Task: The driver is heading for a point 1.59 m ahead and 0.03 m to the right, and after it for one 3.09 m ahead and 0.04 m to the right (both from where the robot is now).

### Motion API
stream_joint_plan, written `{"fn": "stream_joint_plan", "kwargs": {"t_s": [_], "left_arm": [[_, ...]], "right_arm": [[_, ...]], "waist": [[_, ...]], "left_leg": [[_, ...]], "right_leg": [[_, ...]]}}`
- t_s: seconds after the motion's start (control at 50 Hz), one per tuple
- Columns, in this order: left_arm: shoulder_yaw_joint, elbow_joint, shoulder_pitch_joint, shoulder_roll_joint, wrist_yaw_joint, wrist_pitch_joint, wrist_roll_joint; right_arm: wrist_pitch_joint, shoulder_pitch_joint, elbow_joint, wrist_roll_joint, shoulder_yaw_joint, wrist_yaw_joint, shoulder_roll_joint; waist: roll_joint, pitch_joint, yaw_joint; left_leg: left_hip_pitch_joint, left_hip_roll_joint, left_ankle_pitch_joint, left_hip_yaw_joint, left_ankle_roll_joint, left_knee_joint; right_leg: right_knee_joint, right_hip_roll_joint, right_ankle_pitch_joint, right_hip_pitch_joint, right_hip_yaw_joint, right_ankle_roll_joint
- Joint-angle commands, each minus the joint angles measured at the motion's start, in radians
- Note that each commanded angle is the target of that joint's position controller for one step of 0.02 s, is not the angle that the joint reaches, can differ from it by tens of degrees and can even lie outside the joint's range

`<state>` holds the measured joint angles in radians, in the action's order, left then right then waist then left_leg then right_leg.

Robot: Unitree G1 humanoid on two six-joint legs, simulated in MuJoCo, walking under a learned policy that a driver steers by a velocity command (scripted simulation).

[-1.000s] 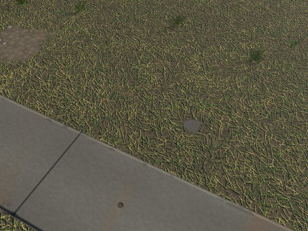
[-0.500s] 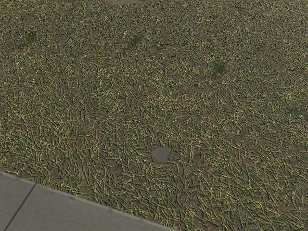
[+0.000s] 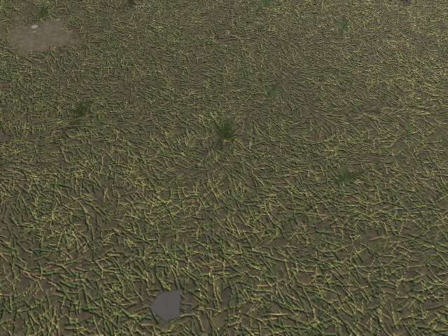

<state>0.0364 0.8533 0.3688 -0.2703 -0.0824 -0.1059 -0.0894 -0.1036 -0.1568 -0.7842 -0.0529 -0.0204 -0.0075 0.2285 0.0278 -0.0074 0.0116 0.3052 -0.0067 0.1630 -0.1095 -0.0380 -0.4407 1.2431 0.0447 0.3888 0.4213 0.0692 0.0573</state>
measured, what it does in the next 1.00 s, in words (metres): goes down: right foot 0.13 m lower, then left foot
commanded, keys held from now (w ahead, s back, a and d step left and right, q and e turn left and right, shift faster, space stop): w+e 0.18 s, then w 0.82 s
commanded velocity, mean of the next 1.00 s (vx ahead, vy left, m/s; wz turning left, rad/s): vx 0.50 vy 0.00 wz -0.24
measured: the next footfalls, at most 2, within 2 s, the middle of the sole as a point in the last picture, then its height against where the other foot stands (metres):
right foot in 0.48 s outside the picture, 0.13 m lower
left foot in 0.94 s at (265, 273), level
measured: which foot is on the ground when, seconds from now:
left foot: down 0.00-0.46, up 0.48-0.92, down 0.94-1.00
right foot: up 0.00-0.46, down 0.48-0.96, up 0.98-1.00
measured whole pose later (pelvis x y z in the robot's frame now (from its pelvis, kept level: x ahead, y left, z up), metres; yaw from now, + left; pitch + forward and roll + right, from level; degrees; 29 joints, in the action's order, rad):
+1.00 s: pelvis +0.60 -0.16 -0.15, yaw -13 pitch +3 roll -1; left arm 0.06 1.06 0.34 -0.25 0.00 -0.07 0.02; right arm -0.09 -0.04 -0.82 0.01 0.06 0.03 0.23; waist 0.01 0.00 0.03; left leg 0.51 0.00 0.17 -0.05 -0.07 -0.63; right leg 0.98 0.01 0.49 0.20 0.03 0.03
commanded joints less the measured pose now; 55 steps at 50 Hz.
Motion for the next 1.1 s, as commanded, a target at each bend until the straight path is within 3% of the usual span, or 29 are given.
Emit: {"fn": "stream_joint_plan", "kwargs": {"t_s": [0.02,0.1,0.14,0.18,0.24,0.28,0.32,0.36,0.4,0.42,0.44,0.46,0.48,0.5,0.52,0.54,0.56,0.58,0.6,0.66,0.74,0.84,0.92,0.94,0.96,0.98,1.0,1.04,1.1], "left_arm": [[-0.019,-0.078,-0.073,0.004,0.011,0.005,-0.015],[-0.04,-0.087,-0.107,0.033,-0.017,0.027,0.007],[-0.04,-0.083,-0.047,0.026,-0.038,0.032,0.001],[-0.025,-0.117,-0.134,-0.018,-0.025,0.029,-0.007],[-0.035,-0.149,-0.263,0.013,-0.008,0.032,-0.006],[-0.044,-0.148,-0.326,0.021,-0.003,0.046,0.003],[-0.044,-0.167,-0.328,0.006,-0.001,0.076,-0.001],[-0.046,-0.18,-0.377,-0.011,0.003,0.079,-0.021],[-0.06,-0.151,-0.382,0.02,0.01,0.072,-0.024],[0.002,-0.144,-0.416,-0.09,0.008,0.063,0.2],[0.02,-0.073,-0.224,-0.125,0.011,0.051,0.204],[0.048,0.027,-0.008,-0.157,0.021,0.056,0.173],[0.062,0.096,0.168,-0.209,0.036,0.065,0.139],[0.057,0.102,0.226,-0.243,0.042,0.059,0.102],[0.062,0.114,0.262,-0.217,0.035,0.066,0.111],[0.079,0.156,0.277,-0.262,0.036,0.078,0.122],[0.071,0.126,0.147,-0.214,0.047,0.075,0.115],[0.032,0.07,-0.051,-0.1,0.047,0.063,0.109],[0.02,0.055,-0.15,-0.081,0.047,0.035,0.094],[0.017,0.075,-0.192,-0.07,0.062,0.011,0.085],[0.033,0.098,-0.109,-0.116,0.108,0.01,0.093],[0.052,0.162,0.01,-0.122,0.111,0.032,0.126],[0.057,0.163,-0.024,-0.124,0.102,0.053,0.115],[0.046,0.148,-0.033,-0.099,0.101,0.056,0.104],[0.01,0.147,0.093,0.017,0.088,0.033,0.093],[0.021,0.152,0.044,-0.033,0.074,0.004,0.101],[0.044,0.12,-0.068,-0.102,0.075,-0.01,0.13],[0.053,0.092,-0.179,-0.101,0.097,-0.005,0.117],[0.054,0.115,-0.114,-0.036,0.106,0.032,0.109]], "right_arm": [[-0.012,-0.056,0.014,0.004,0.002,-0.021,0.008],[-0.036,-0.109,-0.032,-0.038,0.053,-0.028,0.109],[-0.034,-0.133,-0.046,-0.072,0.047,-0.019,0.075],[-0.046,-0.189,-0.087,-0.053,0.028,-0.022,0.035],[-0.042,-0.364,-0.155,-0.048,0.017,-0.016,0.044],[-0.03,-0.359,-0.148,-0.058,0.015,0.008,0.057],[-0.022,-0.35,-0.163,-0.064,0.019,0.034,0.086],[-0.017,-0.392,-0.195,-0.031,0.032,0.023,0.121],[0.01,-0.451,-0.233,-0.029,0.031,0.001,0.115],[0.056,-0.336,-0.225,0.128,0.09,-0.02,0.223],[0.069,-0.34,-0.216,0.115,0.089,-0.028,0.218],[0.065,-0.366,-0.232,0.097,0.08,-0.023,0.166],[0.056,-0.403,-0.232,0.083,0.071,-0.019,0.084],[0.018,-0.496,-0.221,0.101,0.057,-0.007,0.021],[-0.02,-0.492,-0.201,0.12,0.072,0.001,0.079],[-0.033,-0.371,-0.11,0.152,0.06,-0.006,0.042],[-0.029,-0.248,-0.083,0.161,0.056,-0.029,0.044],[-0.004,-0.182,-0.084,0.127,0.063,-0.051,0.075],[0.014,-0.238,-0.089,0.113,0.069,-0.053,0.052],[0.036,-0.197,-0.078,0.069,0.079,-0.042,0.028],[0.014,-0.004,-0.028,0.063,0.07,-0.01,0.031],[0.015,0.192,0.03,0.073,0.075,0.024,0.061],[0.01,0.016,-0.017,0.063,0.116,0.035,0.122],[0.012,-0.178,-0.07,0.062,0.14,0.03,0.177],[0.015,-0.307,-0.102,0.063,0.163,0.031,0.279],[0.019,-0.355,-0.11,0.068,0.142,0.031,0.213],[0.015,-0.246,-0.096,0.068,0.131,0.024,0.182],[0.009,-0.06,-0.062,0.052,0.114,0.026,0.128],[-0.001,-0.028,-0.077,0.046,0.105,0.03,0.087]], "waist": [[-0.073,0.041,-0.024],[-0.045,-0.009,-0.041],[-0.053,-0.024,-0.015],[-0.059,-0.065,-0.036],[-0.077,-0.09,-0.115],[-0.055,-0.12,-0.137],[-0.053,-0.181,-0.112],[-0.009,-0.221,-0.142],[0.005,-0.206,-0.161],[-0.013,-0.263,-0.111],[0.033,-0.085,-0.027],[0.032,0.064,0.049],[0.182,0.186,0.092],[0.328,0.364,0.091],[0.33,0.489,0.133],[0.304,0.509,0.12],[0.081,0.364,0.086],[-0.035,0.193,0.043],[-0.025,0.152,-0.04],[0.054,-0.036,-0.077],[0.043,-0.034,-0.028],[-0.007,-0.082,0.027],[0.011,0.061,-0.088],[-0.039,0.178,-0.159],[-0.277,0.345,-0.134],[-0.269,0.416,-0.16],[-0.225,0.25,-0.142],[-0.081,0.069,-0.071],[-0.11,0.059,0.006]], "left_leg": [[-0.226,0.306,-0.15,0.269,-0.211,0.299],[-0.118,0.254,-0.141,0.045,-0.218,0.359],[-0.081,0.272,-0.212,0.002,-0.218,0.297],[-0.27,0.283,-0.152,0.008,-0.186,0.229],[-0.461,0.308,-0.079,0.043,-0.183,0.153],[-0.204,0.21,0.105,-0.054,-0.147,0.15],[-0.136,0.268,0.199,-0.018,-0.147,0.129],[-0.292,0.306,0.219,0.025,-0.142,0.064],[-0.395,0.308,0.187,0.037,-0.115,-0.016],[-0.282,0.289,-0.09,0.011,-0.086,-0.219],[-0.259,0.265,-0.223,-0.043,-0.065,-0.447],[-0.1,0.208,-0.144,-0.064,-0.019,-0.708],[0.23,0.086,0.61,-0.032,0.064,-1.17],[0.479,0.033,0.733,0.2,0.073,-1.455],[0.548,0.044,0.677,0.287,0.065,-1.475],[0.693,0.052,0.593,0.237,0.073,-1.504],[0.721,0.126,0.384,0.168,0.058,-1.383],[0.652,0.143,0.294,0.131,0.052,-1.351],[0.553,0.172,0.147,0.203,0.035,-1.211],[0.386,0.193,0.056,0.199,0.054,-0.828],[0.283,0.132,-0.209,0.129,0.051,-0.334],[0.354,0.091,-0.205,0.123,-0.012,-0.164],[0.024,0.001,-0.1,0.045,-0.081,-0.108],[-0.271,0.078,-0.161,0.143,-0.125,-0.136],[-0.673,0.342,0.026,0.608,-0.301,-0.045],[-0.743,0.383,0.193,0.877,-0.311,0.122],[-0.632,0.364,0.259,0.758,-0.257,0.144],[-0.274,0.298,0.082,0.521,-0.206,0.201],[-0.089,0.229,-0.026,0.36,-0.176,0.273]], "right_leg": [[-0.085,-0.163,-0.009,0.223,0.04,-0.015],[-0.292,-0.178,-0.219,0.168,-0.05,-0.046],[-0.183,-0.182,-0.398,0.17,-0.006,-0.01],[-0.321,-0.222,-0.555,0.366,0.071,0.004],[-0.488,-0.226,-0.637,0.514,0.043,-0.001],[-0.673,-0.178,-0.777,0.204,-0.069,0.004],[-0.65,-0.189,-0.726,0.141,-0.045,0.004],[-0.768,-0.203,-0.618,0.246,-0.032,-0.01],[-0.871,-0.212,-0.633,0.224,-0.029,-0.024],[-0.89,-0.175,-0.592,0.162,0.003,0.004],[-0.898,-0.119,-0.712,-0.085,-0.065,0.012],[-0.839,-0.098,-0.807,-0.428,-0.113,0.021],[-0.672,-0.231,-1.16,-0.788,0.022,0.06],[-0.421,-0.323,-1.416,-1.035,0.106,0.133],[-0.478,-0.369,-1.299,-1.049,0.21,0.233],[-0.72,-0.491,-0.643,-1.008,0.464,0.331],[-0.884,-0.484,-0.217,-0.773,0.536,0.3],[-0.937,-0.446,-0.282,-0.516,0.463,0.265],[-0.917,-0.476,-0.362,-0.313,0.442,0.256],[-0.99,-0.308,-0.445,-0.012,0.17,0.179],[-1.021,-0.231,-0.553,-0.067,0.027,0.166],[-1.015,-0.297,-0.475,-0.325,0.045,0.14],[-0.739,-0.235,-0.842,-0.386,-0.03,0.082],[-0.478,-0.174,-0.731,-0.224,-0.076,0.047],[-0.033,-0.006,-0.24,0.173,-0.115,-0.03],[0.087,0.017,0.167,0.323,0.037,-0.02],[0.13,-0.042,0.116,0.438,0.034,-0.005],[-0.004,-0.137,-0.052,0.354,-0.006,0.004],[-0.146,-0.175,-0.132,0.181,-0.006,0.008]]}}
